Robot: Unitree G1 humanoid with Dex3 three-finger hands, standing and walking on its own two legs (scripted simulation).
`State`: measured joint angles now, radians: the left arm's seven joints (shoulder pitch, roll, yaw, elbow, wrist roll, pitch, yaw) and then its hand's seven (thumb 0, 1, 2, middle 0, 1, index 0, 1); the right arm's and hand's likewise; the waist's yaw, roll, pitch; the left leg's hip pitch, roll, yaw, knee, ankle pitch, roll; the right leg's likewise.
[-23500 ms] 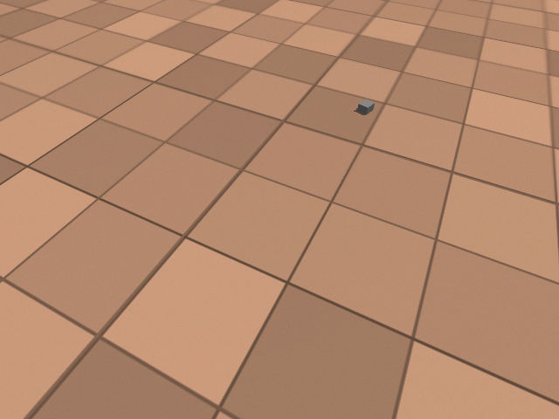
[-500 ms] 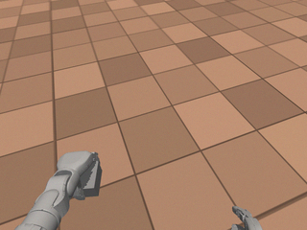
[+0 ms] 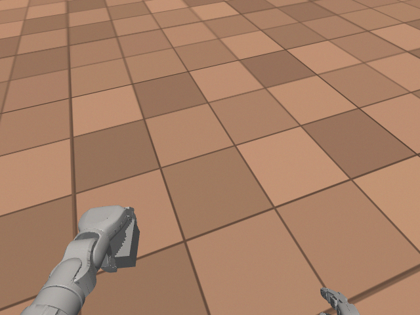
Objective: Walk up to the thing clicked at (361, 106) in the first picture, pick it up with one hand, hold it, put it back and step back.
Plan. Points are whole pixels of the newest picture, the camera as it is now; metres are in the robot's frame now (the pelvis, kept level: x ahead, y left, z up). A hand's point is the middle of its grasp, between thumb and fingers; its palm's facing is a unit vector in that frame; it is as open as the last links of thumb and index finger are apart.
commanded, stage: crouch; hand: left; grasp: from above
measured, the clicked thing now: (118, 244) +0.30 +0.21 -0.07
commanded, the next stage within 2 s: lower in 1.98 s
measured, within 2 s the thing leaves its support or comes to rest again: neither
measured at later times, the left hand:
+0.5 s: hand (133, 258) +0.32 +0.22 -0.21, palm faces -0.43 +0.05 -0.90, open 11.1 cm
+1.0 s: hand (155, 269) +0.37 +0.21 -0.45, palm faces -0.47 -0.01 -0.88, open 11.1 cm
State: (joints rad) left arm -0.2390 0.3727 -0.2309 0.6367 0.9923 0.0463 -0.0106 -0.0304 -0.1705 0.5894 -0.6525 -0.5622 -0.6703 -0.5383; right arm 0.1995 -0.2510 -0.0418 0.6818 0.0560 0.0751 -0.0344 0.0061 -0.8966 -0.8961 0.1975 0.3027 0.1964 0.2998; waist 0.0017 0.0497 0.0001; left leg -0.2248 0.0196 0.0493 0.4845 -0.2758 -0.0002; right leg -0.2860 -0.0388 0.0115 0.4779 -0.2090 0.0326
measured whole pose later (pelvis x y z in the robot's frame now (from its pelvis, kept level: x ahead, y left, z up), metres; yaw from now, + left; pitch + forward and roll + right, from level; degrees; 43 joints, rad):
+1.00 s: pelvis -0.08 +0.00 -0.29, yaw +1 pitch +37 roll -3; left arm -0.87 0.46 -0.05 1.35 1.18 -0.06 0.38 -0.03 -0.17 0.58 -0.66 -0.54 -0.67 -0.50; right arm 0.20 -0.23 -0.02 0.75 -0.08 -0.06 0.03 0.00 -0.90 -0.90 0.20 0.30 0.20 0.30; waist -0.21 0.04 -0.18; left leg -1.89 0.01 -0.04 1.92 -0.68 0.00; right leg -1.91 -0.06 0.00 1.85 -0.58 0.04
